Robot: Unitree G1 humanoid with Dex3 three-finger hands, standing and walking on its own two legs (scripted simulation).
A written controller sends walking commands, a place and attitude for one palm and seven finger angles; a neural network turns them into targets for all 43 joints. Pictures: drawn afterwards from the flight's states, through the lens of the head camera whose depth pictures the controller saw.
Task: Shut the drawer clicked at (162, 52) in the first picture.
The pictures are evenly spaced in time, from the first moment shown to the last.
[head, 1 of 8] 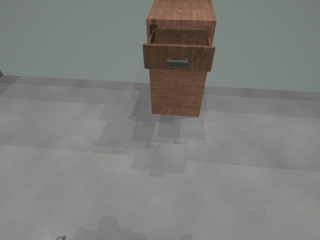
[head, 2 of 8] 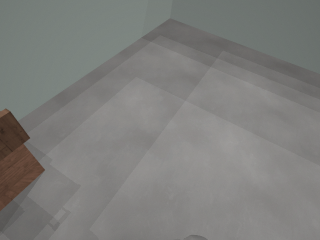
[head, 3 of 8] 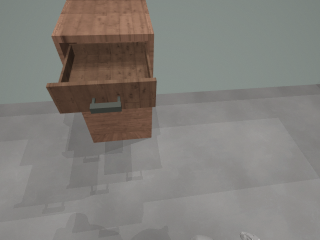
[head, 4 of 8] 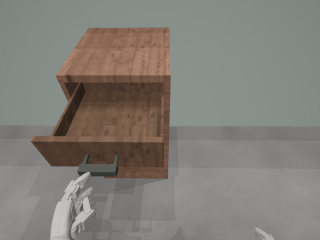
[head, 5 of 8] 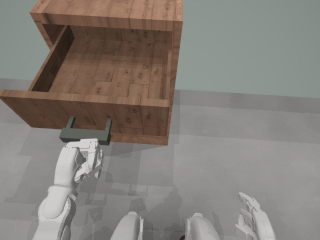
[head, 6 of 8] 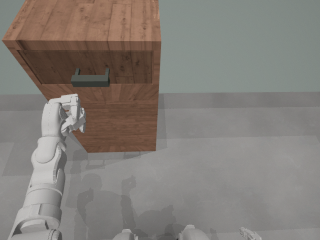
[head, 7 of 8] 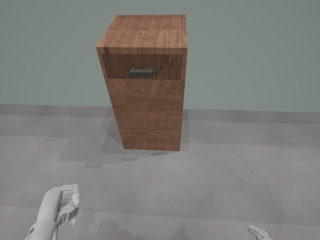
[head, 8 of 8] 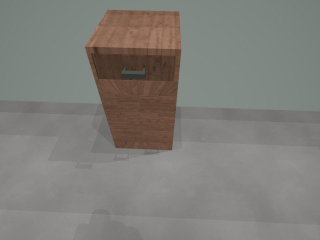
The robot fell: no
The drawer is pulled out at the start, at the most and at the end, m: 0.28 0.28 0.00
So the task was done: yes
